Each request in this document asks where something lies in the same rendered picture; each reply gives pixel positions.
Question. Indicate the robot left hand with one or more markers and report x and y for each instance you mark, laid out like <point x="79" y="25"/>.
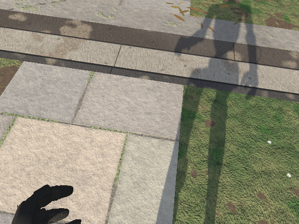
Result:
<point x="30" y="212"/>

